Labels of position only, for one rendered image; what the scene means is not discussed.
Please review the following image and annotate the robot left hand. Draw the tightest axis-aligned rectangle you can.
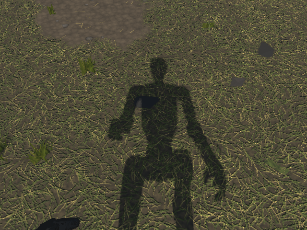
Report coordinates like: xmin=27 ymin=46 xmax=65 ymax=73
xmin=35 ymin=218 xmax=80 ymax=230

